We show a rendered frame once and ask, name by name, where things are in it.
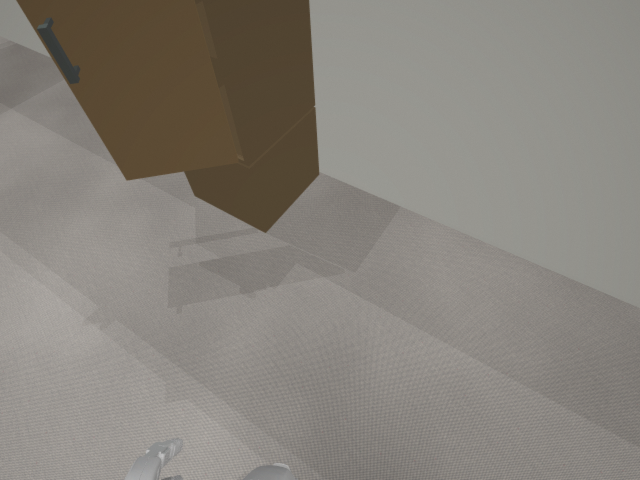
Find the robot left hand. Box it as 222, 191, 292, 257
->
124, 438, 183, 480

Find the left robot shin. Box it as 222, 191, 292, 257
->
273, 463, 291, 472

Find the handle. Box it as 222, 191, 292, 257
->
37, 17, 80, 84

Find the cupboard door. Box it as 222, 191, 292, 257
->
16, 0, 239, 181

